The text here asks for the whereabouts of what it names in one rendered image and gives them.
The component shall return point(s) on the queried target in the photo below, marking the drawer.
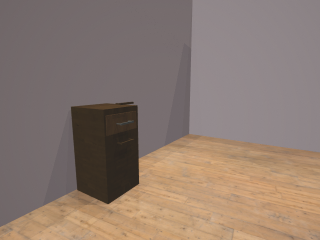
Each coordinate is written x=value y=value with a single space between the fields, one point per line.
x=111 y=122

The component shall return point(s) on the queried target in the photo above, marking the cabinet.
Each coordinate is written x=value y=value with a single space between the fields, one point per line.
x=105 y=169

